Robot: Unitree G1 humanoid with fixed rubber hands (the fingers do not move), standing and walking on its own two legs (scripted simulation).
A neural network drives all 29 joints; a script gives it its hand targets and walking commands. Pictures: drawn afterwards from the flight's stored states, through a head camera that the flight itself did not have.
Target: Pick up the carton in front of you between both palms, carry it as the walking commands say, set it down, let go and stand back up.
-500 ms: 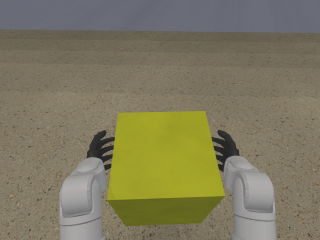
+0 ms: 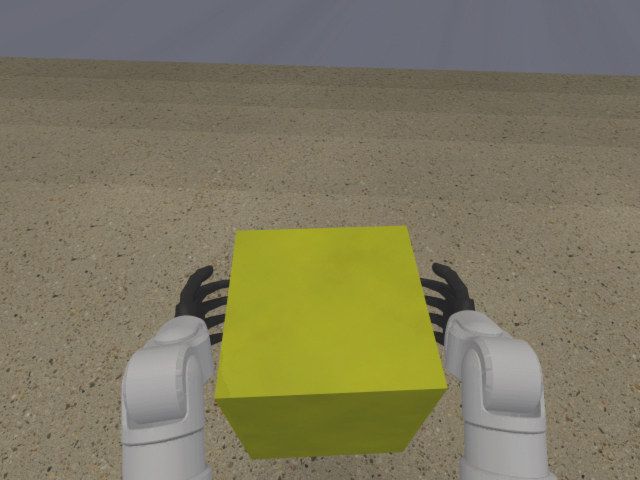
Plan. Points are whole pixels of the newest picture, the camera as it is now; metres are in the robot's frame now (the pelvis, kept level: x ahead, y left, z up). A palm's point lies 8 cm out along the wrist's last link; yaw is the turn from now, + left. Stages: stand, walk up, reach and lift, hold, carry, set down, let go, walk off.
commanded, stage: carry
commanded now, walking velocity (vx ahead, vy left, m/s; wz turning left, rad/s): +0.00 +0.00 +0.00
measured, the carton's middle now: (325, 348) +0.28 +0.00 +0.01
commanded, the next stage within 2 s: hold in 1.38 s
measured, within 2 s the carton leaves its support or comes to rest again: neither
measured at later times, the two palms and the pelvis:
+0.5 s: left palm (186, 377) +0.22 +0.15 +0.07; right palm (463, 372) +0.22 -0.15 +0.07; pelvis -0.04 +0.00 +0.00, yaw +0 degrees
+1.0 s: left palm (192, 384) +0.23 +0.16 +0.04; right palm (450, 379) +0.22 -0.14 +0.04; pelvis -0.07 +0.01 +0.00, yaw +0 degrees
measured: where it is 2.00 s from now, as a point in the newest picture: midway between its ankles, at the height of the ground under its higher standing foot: outside the picture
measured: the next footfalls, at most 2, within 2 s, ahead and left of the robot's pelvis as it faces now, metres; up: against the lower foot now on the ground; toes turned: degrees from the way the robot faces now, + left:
none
